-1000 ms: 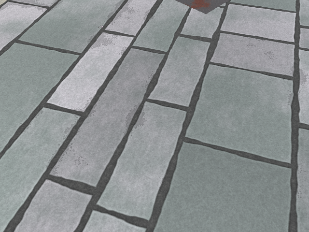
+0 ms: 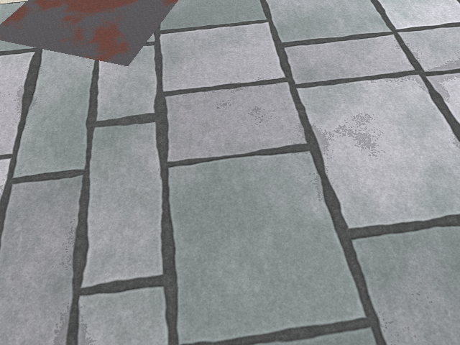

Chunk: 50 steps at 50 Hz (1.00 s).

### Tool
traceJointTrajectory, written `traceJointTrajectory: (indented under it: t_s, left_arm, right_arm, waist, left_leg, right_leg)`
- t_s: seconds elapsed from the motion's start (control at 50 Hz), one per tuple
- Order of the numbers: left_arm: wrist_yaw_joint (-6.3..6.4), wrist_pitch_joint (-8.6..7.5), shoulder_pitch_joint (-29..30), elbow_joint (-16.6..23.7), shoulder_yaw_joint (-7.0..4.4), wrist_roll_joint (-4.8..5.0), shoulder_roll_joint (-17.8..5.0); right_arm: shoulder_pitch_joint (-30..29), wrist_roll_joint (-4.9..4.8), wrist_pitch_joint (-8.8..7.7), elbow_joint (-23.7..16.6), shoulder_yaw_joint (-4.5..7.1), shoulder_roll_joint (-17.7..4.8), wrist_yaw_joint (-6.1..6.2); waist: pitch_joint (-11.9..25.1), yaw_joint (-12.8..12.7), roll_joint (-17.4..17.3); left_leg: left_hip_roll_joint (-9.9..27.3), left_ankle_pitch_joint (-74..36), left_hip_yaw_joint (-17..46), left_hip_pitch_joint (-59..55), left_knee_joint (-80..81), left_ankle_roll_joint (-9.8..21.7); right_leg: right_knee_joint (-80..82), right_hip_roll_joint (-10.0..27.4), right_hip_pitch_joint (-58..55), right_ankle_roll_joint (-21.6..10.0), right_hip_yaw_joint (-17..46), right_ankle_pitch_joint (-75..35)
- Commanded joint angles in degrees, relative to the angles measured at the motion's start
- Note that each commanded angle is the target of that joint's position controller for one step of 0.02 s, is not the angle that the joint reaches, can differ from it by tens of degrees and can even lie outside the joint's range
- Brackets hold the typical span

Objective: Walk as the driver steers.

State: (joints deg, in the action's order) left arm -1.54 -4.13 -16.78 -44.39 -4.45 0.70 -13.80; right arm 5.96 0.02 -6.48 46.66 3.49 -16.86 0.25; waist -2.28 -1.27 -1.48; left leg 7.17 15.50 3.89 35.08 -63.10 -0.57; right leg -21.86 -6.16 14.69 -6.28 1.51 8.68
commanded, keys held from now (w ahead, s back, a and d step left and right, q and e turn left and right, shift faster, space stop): w+e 0.14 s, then w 0.82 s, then w+q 0.04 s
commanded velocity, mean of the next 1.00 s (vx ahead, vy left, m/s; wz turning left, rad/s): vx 0.50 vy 0.00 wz -0.22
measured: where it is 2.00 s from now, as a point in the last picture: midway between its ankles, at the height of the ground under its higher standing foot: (261, 181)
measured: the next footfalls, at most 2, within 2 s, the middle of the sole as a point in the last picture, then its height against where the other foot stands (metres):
left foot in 0.28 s outside the picture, level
right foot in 0.82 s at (308, 301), level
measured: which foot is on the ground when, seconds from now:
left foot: up 0.00-0.26, down 0.28-0.84, up 0.86-1.00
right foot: down 0.00-0.30, up 0.32-0.80, down 0.82-1.00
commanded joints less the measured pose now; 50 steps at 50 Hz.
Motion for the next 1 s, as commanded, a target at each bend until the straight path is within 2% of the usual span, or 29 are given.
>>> traceJointTrajectory:
  t_s: [0.02,0.1,0.18,0.24,0.26,0.28,0.3,0.32,0.34,0.36,0.38,0.4,0.42,0.48,0.54,0.64,0.7,0.74,0.78,0.8,0.82,0.84,0.86,0.88,0.9,0.92,0.94,0.96,1.0]
  left_arm:
    - [1.43,-1.17,0.63,4.65,-2.25,0.24,-9.55]
    - [2.07,-0.63,-1.93,4.42,-2.28,0.45,-9.83]
    - [2.21,-0.34,-4.43,3.21,-2.11,0.68,-9.35]
    - [2.61,0.17,-4.36,2.69,-1.96,0.24,-9.14]
    - [2.6,0.43,-3.56,2.88,-1.82,0.17,-8.94]
    - [2.43,0.5,-2.96,3.34,-1.24,-0.1,-7.49]
    - [2.29,0.46,-2.67,4.52,-0.2,-0.91,-5.43]
    - [2.12,-0.32,-12.27,4.48,0.78,0.96,-1.72]
    - [2.28,-0.71,-11.96,3.33,0.42,1.82,-6.13]
    - [2.19,-0.78,-4.75,4.33,-0.33,1.86,-9.46]
    - [2.25,-0.82,-0.27,5.53,-0.12,0.91,-9.15]
    - [2.14,-1.0,2.44,6.44,-0.18,-0.22,-8.45]
    - [1.97,-0.93,2.11,6.64,-0.32,-0.46,-7.81]
    - [1.85,-0.43,1.0,6.57,0.24,-0.19,-5.15]
    - [1.98,-0.51,6.13,8.52,0.84,-0.47,-4.03]
    - [0.97,-1.0,14.39,10.31,1.38,0.11,-2.75]
    - [-0.02,-1.31,19.07,11.99,1.41,0.63,-3.0]
    - [-0.69,-1.66,20.61,13.03,1.25,0.75,-3.71]
    - [-0.98,-1.97,17.86,12.72,0.6,0.58,-5.34]
    - [-0.78,-2.01,12.58,11.26,-0.25,0.25,-6.79]
    - [-0.24,-1.9,3.74,8.67,-1.64,-0.17,-9.67]
    - [0.57,-1.54,-7.66,6.82,-2.85,-1.01,-14.4]
    - [0.07,-1.3,-8.45,5.98,-3.09,-1.06,-17.09]
    - [0.0,-1.24,-8.22,6.14,-1.75,-0.46,-11.46]
    - [0.07,-1.27,-4.39,6.36,-0.96,-0.17,-9.77]
    - [-0.1,-1.23,-0.5,6.73,-0.52,-0.36,-8.88]
    - [-0.38,-1.31,2.15,6.89,-0.22,-0.68,-7.69]
    - [-0.48,-1.6,3.51,6.81,-0.01,-1.03,-6.99]
    - [-0.47,-2.51,4.15,5.77,-0.2,-0.84,-6.9]
  right_arm:
    - [0.12,0.85,0.59,-3.35,0.94,-3.29,0.42]
    - [-8.06,0.2,-0.08,-5.73,0.26,-2.07,-0.15]
    - [-10.64,-0.4,-1.05,-7.36,0.46,-3.73,-1.29]
    - [-8.23,-0.27,-1.96,-7.2,1.0,-5.33,-1.98]
    - [-4.84,-0.12,-2.21,-6.33,1.43,-5.92,-1.88]
    - [0.97,0.42,-2.45,-4.83,2.27,-7.57,-1.61]
    - [10.22,1.05,-2.48,-3.84,2.94,-10.41,-1.33]
    - [17.39,1.33,-1.79,-0.95,4.44,-15.06,-1.68]
    - [17.69,-0.6,-1.65,-0.74,3.26,-9.82,-2.19]
    - [14.21,-0.95,-1.32,-1.63,2.25,-6.17,-2.04]
    - [10.49,-0.32,-0.76,-2.59,1.66,-5.26,-1.89]
    - [8.3,0.08,-0.46,-2.65,1.2,-4.23,-1.93]
    - [7.42,0.6,-0.54,-2.68,0.74,-3.46,-1.87]
    - [9.12,-0.03,-0.85,-1.46,0.83,-4.34,-1.76]
    - [11.25,-0.41,-0.5,-0.39,1.37,-6.65,-1.13]
    - [15.29,-1.13,0.62,1.25,1.07,-7.22,-0.81]
    - [17.95,-1.28,1.41,2.42,0.99,-7.7,-0.81]
    - [18.43,-1.38,2.06,2.96,1.17,-8.4,-0.65]
    - [17.42,-1.48,2.63,3.07,1.52,-9.59,-0.35]
    - [16.18,-1.62,2.87,2.85,1.57,-9.92,-0.22]
    - [15.86,-1.35,2.91,2.38,1.12,-8.78,-0.1]
    - [15.34,0.34,2.55,0.34,-0.22,-5.59,0.05]
    - [22.32,-0.44,1.22,-0.16,-1.95,0.42,-0.43]
    - [18.4,-1.64,0.36,0.37,-0.48,-6.08,-0.77]
    - [13.13,-2.37,-0.06,-1.36,0.12,-7.87,-1.02]
    - [10.77,-1.82,0.0,-1.63,0.02,-7.02,-0.83]
    - [9.93,-0.89,0.34,-1.76,0.26,-6.51,-0.73]
    - [11.25,-0.81,0.99,-1.51,0.33,-5.7,-0.8]
    - [13.1,-1.24,2.46,-0.58,0.09,-3.63,-0.71]
  waist:
    - [3.81,1.76,2.97]
    - [2.12,-1.41,6.34]
    - [2.12,-2.66,7.63]
    - [2.25,-1.18,9.37]
    - [3.26,0.8,9.76]
    - [7.09,3.47,8.91]
    - [15.09,7.27,3.62]
    - [21.48,4.08,-16.53]
    - [18.81,5.41,-13.57]
    - [10.53,6.54,-6.84]
    - [6.85,5.32,-1.62]
    - [3.54,4.08,-0.33]
    - [3.35,2.47,-1.89]
    - [3.64,1.6,-3.84]
    - [2.78,2.76,-2.4]
    - [0.97,5.8,-2.9]
    - [-0.68,7.3,-3.08]
    - [-1.36,6.93,-3.6]
    - [0.13,4.34,-4.52]
    - [3.26,0.98,-4.31]
    - [9.28,-2.94,-3.07]
    - [18.64,-6.83,4.96]
    - [24.53,-2.52,20.01]
    - [20.76,-4.74,12.94]
    - [12.91,-3.99,9.93]
    - [9.01,-2.06,5.17]
    - [6.22,-0.34,4.13]
    - [5.75,1.57,5.54]
    - [5.14,3.03,6.14]
  left_leg:
    - [-0.75,-7.88,-0.9,2.42,9.37,-2.29]
    - [-4.58,-19.9,-1.43,-1.18,27.23,-2.01]
    - [-5.6,-20.8,-0.56,-3.73,33.36,-0.68]
    - [-5.8,-14.4,-1.2,-6.71,35.21,1.69]
    - [-6.75,-13.19,-2.71,-11.23,37.08,2.94]
    - [-6.19,-13.64,-2.62,-20.03,37.57,4.79]
    - [2.35,-14.04,6.29,-34.66,36.08,8.48]
    - [14.17,-2.35,32.94,-54.32,41.39,18.59]
    - [15.78,11.87,42.21,-54.52,46.4,18.53]
    - [13.73,13.09,34.04,-47.44,47.15,15.78]
    - [11.36,7.93,26.65,-39.99,47.69,14.1]
    - [9.02,1.83,21.89,-33.73,49.22,13.85]
    - [7.16,-2.79,18.33,-30.26,50.32,13.19]
    - [5.25,-11.79,12.05,-27.51,52.9,14.05]
    - [5.42,-17.53,8.16,-28.47,54.61,14.36]
    - [3.16,-18.44,1.92,-29.35,54.14,11.66]
    - [5.11,-17.39,2.63,-32.33,52.65,11.48]
    - [6.93,-19.31,3.51,-35.48,50.84,10.95]
    - [7.58,-27.59,3.22,-37.33,46.77,9.85]
    - [6.03,-36.54,1.24,-36.75,40.78,8.81]
    - [3.2,-39.41,-1.24,-32.32,30.32,7.23]
    - [-0.49,-21.73,-4.13,-19.34,11.02,4.94]
    - [-9.65,16.39,-2.11,2.14,-5.77,2.35]
    - [-6.45,16.91,3.16,8.5,-11.33,2.98]
    - [-3.99,11.37,1.67,10.72,-11.09,3.47]
    - [-1.7,6.45,0.34,8.34,-8.51,3.06]
    - [-0.34,3.56,0.15,6.14,-5.42,2.51]
    - [0.87,1.61,0.55,2.69,-3.68,2.15]
    - [1.18,-0.59,0.21,0.45,-1.72,1.2]
  right_leg:
    - [9.6,13.89,-2.45,-10.34,13.43,-16.25]
    - [8.6,11.42,-1.34,-7.1,12.32,-6.91]
    - [4.78,14.1,-5.58,-6.14,16.25,-4.01]
    - [0.7,16.41,-10.11,-5.15,19.26,-7.81]
    - [-2.37,15.4,-10.53,-4.29,18.88,-12.98]
    - [-9.76,12.19,-9.56,-2.82,16.88,-19.01]
    - [-25.41,8.6,-2.23,-0.63,12.83,-11.55]
    - [-45.33,-0.23,19.79,3.93,7.34,16.25]
    - [-53.18,1.88,28.84,3.89,10.88,23.81]
    - [-55.13,4.39,31.84,3.52,10.66,18.96]
    - [-53.48,7.13,30.16,3.43,7.77,14.41]
    - [-49.46,9.13,28.86,3.49,6.32,11.31]
    - [-46.45,11.03,25.77,3.43,5.75,9.15]
    - [-40.59,12.25,23.59,4.4,3.19,7.38]
    - [-31.34,12.97,26.1,5.77,1.91,0.84]
    - [-15.85,10.9,22.16,6.06,-0.62,-11.39]
    - [-11.41,9.72,21.59,5.56,-1.39,-10.75]
    - [-9.1,9.07,21.49,4.29,-1.52,-7.09]
    - [-6.66,7.65,16.14,2.54,-2.34,-3.65]
    - [-4.5,6.01,8.11,1.19,-3.83,-4.4]
    - [-4.83,6.69,-5.45,-0.82,-3.1,-6.23]
    - [-7.09,19.08,-23.5,-5.1,10.7,-9.75]
    - [-0.38,29.65,-38.46,-13.29,36.26,1.83]
    - [2.79,28.0,-35.37,-11.19,37.21,8.41]
    - [3.89,25.94,-27.87,-9.09,28.67,5.19]
    - [5.36,23.38,-19.92,-8.11,22.72,-0.98]
    - [7.28,21.35,-13.85,-7.85,18.72,-5.27]
    - [9.13,20.0,-9.9,-7.64,16.07,-7.16]
    - [12.08,19.29,-6.15,-8.0,11.33,-9.22]
Velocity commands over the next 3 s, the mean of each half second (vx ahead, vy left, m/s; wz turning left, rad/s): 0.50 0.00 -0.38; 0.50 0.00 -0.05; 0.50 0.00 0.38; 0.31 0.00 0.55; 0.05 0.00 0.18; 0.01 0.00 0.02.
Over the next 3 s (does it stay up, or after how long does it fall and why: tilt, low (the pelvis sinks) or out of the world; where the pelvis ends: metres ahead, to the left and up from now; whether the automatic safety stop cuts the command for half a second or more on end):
stays up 1.08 0.01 -0.01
